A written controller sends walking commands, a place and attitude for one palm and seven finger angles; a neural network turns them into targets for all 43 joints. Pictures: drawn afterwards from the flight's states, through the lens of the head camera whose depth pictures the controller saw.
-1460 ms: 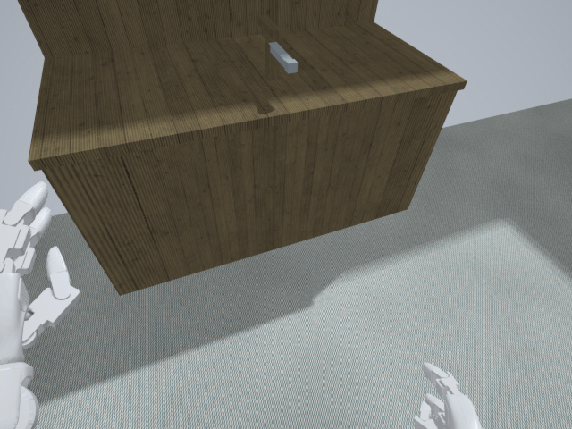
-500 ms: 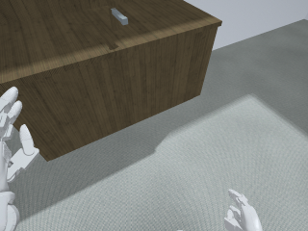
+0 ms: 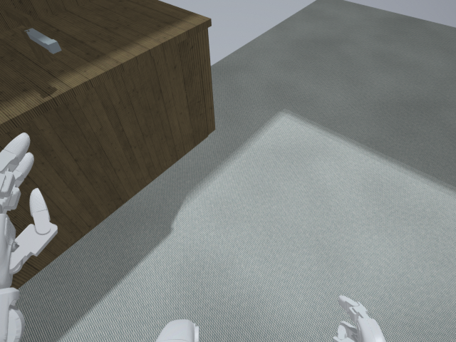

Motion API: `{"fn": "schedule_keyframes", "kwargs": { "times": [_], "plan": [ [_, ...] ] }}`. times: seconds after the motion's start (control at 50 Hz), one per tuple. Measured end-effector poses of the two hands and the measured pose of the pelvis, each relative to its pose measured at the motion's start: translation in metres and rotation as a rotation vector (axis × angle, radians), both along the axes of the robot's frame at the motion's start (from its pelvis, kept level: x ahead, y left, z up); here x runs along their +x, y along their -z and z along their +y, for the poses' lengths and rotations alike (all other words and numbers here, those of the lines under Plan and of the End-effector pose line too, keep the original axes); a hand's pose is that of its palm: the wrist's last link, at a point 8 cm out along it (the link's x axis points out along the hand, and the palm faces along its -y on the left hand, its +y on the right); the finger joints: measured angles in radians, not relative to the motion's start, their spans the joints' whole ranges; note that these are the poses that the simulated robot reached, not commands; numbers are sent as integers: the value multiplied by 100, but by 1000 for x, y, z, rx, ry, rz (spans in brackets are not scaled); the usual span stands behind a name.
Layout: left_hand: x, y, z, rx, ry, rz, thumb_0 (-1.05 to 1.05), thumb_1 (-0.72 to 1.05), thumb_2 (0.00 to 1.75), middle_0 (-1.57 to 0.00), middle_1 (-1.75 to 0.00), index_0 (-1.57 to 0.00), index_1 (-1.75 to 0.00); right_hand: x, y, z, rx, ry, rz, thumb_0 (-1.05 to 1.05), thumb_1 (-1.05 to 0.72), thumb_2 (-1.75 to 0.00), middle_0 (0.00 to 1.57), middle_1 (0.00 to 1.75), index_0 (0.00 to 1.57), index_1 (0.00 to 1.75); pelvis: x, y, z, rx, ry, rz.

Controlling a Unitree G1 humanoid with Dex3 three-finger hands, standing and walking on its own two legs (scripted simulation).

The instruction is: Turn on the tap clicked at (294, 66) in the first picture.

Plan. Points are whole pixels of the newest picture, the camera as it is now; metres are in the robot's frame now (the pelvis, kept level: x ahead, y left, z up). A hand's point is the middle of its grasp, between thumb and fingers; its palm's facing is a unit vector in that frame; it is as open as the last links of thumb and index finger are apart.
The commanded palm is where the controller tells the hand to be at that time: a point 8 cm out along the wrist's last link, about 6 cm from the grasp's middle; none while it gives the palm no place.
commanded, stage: walk to a spot facing it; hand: left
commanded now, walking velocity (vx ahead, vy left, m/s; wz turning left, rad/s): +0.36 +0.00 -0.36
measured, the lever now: (53, 46) +0.86 +0.57 +0.08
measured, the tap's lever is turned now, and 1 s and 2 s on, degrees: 0 0 0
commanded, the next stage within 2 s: turn to face it in 1.00 s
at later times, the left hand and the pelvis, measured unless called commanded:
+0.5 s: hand (138, 125) +0.39 +0.16 +0.19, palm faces +0.18 -0.87 -0.46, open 7.4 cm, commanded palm +0.34 +0.21 +0.19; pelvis +0.12 -0.02 +0.01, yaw -14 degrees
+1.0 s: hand (193, 65) +0.57 +0.10 +0.19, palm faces +0.20 -0.91 -0.35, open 7.4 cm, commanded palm +0.52 +0.15 +0.19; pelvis +0.29 -0.08 -0.01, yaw -16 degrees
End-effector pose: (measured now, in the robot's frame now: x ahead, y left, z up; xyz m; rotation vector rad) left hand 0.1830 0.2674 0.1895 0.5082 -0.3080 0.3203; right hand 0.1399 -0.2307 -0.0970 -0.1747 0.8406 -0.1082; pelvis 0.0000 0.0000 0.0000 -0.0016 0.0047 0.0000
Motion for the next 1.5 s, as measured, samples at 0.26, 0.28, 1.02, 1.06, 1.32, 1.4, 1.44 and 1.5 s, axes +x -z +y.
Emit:
{"fn": "schedule_keyframes", "kwargs": {
  "times": [0.26, 0.28, 1.02, 1.06, 1.32, 1.4, 1.44, 1.5],
  "plan": [
    [87, -6, 7, -30, 97, -103, 1, 89, 90, -21, -30, -21, -30, 23, -33, -32, -143, 179, -65, 1, -90, -90, 20, 29, 20, 29, 61, -1, 12, 22, 136, 3],
    [96, -3, 6, -39, 101, -99, 1, 89, 90, -21, -30, -21, -30, 28, -34, -29, -137, 190, -82, 1, -90, -90, 20, 29, 20, 29, 65, -1, 13, 24, 151, -1],
    [366, -7, -122, -40, 259, -144, 1, 89, 90, -21, -30, -21, -30, 239, -31, -128, -129, 327, -109, 1, -90, -90, 20, 29, 20, 29, 289, 8, -78, 12, 278, -34],
    [378, -10, -129, -45, 269, -132, 1, 89, 90, -21, -30, -21, -30, 257, -33, -117, -83, 307, -126, 1, -90, -90, 20, 29, 20, 29, 296, 3, -83, 5, 279, -23],
    [395, -21, -176, 65, 163, -26, 1, 89, 90, -21, -30, -21, -30, 309, 9, -132, 72, 199, -26, 1, -90, -89, 21, 30, 21, 30, 350, 1, -139, -4, 197, -11],
    [402, -9, -176, 18, 99, 37, 1, 89, 90, -22, -30, -21, -30, 319, 7, -162, 6, 179, 40, 1, -90, -89, 21, 30, 20, 30, 362, -4, -146, 26, 157, -17],
    [403, -8, -175, 13, 87, 49, 1, 89, 90, -22, -30, -21, -30, 328, -1, -175, -35, 175, 45, 1, -90, -89, 21, 30, 20, 29, 367, -8, -149, 36, 135, -14],
    [402, -12, -171, 16, 86, 25, 1, 89, 90, -22, -31, -21, -30, 346, -16, -187, -102, 162, 25, 1, -90, -90, 20, 29, 20, 29, 374, -8, -149, 40, 101, -4]
  ]
}}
